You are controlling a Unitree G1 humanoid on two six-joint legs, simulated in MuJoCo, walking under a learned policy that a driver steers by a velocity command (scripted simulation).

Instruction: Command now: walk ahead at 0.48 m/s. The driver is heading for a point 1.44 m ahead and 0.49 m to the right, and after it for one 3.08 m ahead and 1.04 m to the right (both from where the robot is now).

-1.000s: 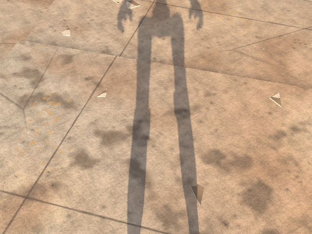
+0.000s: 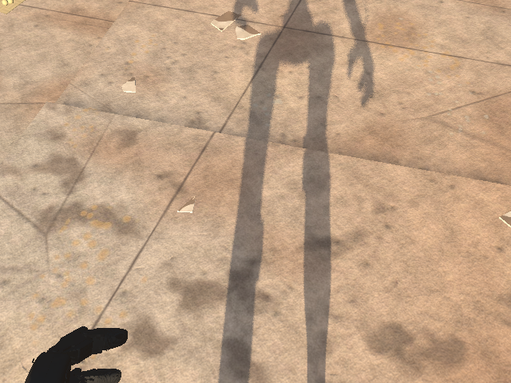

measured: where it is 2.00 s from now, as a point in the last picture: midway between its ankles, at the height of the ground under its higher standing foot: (326, 187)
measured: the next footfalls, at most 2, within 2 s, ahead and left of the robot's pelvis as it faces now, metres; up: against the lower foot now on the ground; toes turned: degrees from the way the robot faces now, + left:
left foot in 0.48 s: +0.45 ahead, +0.14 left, +0.00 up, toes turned -1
right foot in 1.00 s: +0.69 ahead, -0.15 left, +0.00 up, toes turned -22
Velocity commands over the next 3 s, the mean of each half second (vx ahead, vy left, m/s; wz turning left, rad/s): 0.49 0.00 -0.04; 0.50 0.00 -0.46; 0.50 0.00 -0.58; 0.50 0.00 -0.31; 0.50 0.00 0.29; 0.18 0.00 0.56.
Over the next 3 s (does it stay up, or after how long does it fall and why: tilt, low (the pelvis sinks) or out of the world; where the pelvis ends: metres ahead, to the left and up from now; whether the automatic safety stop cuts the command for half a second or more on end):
stays up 1.41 -0.57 -0.03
